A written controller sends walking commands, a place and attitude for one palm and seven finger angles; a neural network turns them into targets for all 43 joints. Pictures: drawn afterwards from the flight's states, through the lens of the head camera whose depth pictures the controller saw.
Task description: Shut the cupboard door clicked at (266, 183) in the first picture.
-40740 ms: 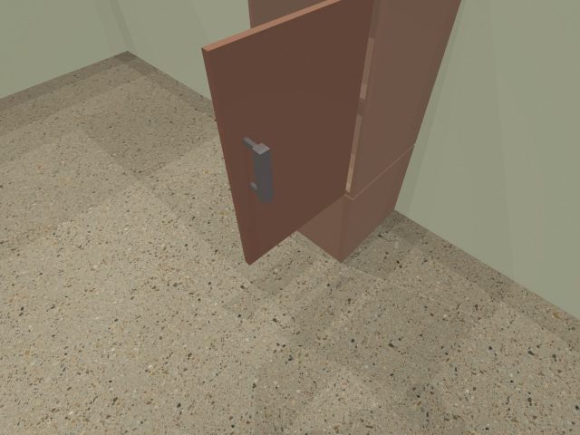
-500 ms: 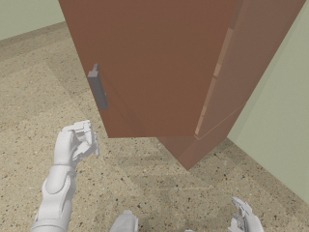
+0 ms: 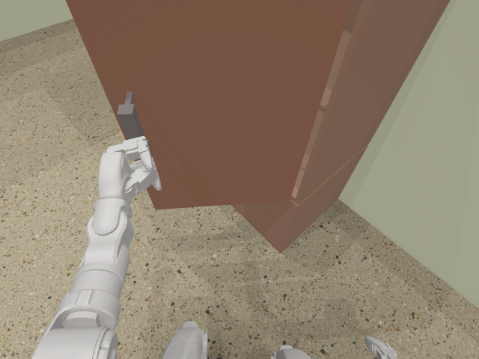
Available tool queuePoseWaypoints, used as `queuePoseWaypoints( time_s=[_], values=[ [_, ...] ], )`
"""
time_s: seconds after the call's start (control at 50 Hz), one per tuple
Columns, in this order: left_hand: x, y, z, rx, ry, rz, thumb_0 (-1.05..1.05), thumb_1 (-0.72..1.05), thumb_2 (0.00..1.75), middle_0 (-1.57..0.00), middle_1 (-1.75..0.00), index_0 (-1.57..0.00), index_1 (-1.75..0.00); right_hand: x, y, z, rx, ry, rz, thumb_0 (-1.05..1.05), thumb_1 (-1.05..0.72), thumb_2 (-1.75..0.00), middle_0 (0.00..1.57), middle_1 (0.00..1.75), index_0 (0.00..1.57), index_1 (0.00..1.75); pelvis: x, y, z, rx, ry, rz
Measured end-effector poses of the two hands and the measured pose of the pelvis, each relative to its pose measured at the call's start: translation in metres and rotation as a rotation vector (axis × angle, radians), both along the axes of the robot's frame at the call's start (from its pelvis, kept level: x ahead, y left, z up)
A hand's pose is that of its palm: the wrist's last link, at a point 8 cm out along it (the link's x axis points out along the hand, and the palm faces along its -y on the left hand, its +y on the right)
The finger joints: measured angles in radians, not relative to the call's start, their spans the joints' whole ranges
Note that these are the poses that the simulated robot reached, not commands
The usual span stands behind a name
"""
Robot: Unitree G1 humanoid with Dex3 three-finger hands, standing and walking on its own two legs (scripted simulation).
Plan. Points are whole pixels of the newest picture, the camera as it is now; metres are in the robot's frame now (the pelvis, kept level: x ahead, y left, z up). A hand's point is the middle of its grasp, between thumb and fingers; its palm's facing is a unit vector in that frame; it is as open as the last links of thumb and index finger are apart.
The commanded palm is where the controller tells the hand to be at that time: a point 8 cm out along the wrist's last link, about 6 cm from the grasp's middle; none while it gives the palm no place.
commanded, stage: bring the fist close to the handle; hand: left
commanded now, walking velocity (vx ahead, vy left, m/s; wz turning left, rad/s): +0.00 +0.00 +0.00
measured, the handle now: (137, 130) +0.51 +0.20 +0.07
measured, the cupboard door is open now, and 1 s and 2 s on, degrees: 53 47 34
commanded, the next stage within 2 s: push the door shut along its arc in 0.42 s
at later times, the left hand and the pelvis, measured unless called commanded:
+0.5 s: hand (160, 165) +0.42 +0.15 +0.07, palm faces +0.10 -1.00 +0.00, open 3.1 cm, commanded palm +0.39 +0.20 +0.07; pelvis +0.00 +0.00 +0.00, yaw +0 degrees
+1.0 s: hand (166, 142) +0.47 +0.15 +0.07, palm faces -0.01 -1.00 -0.01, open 3.1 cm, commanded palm +0.46 +0.19 +0.07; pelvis +0.00 -0.01 -0.01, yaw -1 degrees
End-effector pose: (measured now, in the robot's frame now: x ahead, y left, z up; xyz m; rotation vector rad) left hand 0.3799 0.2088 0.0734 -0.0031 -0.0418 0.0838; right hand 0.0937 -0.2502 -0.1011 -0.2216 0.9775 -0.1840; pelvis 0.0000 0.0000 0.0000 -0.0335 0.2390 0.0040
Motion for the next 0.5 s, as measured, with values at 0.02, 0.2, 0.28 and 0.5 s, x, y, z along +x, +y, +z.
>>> queuePoseWaypoints(
  time_s=[0.02,0.2,0.28,0.5],
  values=[
    [0.004,-0.002,0.001,-0.001,0.001,-0.002,0.02,0.90,0.90,-1.30,-1.50,-1.30,-1.50,-0.003,0.000,-0.001,0.001,0.009,-0.003,0.01,-0.91,-0.90,0.21,0.30,0.20,0.30,0.000,0.000,0.000,0.000,0.002,0.000],
    [0.018,-0.009,0.001,-0.005,0.009,0.007,0.02,0.90,0.90,-1.29,-1.50,-1.30,-1.50,-0.027,-0.001,-0.004,0.020,0.074,-0.043,0.01,-0.91,-0.90,0.21,0.30,0.20,0.30,0.001,0.000,0.001,0.006,0.014,-0.018],
    [0.013,-0.007,-0.003,-0.001,0.018,0.015,0.02,0.90,0.90,-1.29,-1.50,-1.30,-1.50,-0.032,-0.002,-0.005,0.025,0.096,-0.049,0.01,-0.91,-0.90,0.21,0.30,0.20,0.30,0.002,-0.001,0.002,0.009,0.012,-0.019],
    [0.017,-0.008,-0.003,0.007,0.009,0.012,0.02,0.90,0.90,-1.30,-1.50,-1.30,-1.50,-0.026,-0.009,-0.006,0.007,0.092,-0.041,0.01,-0.91,-0.90,0.21,0.30,0.20,0.30,0.000,-0.004,0.000,0.005,0.014,-0.008]
  ],
)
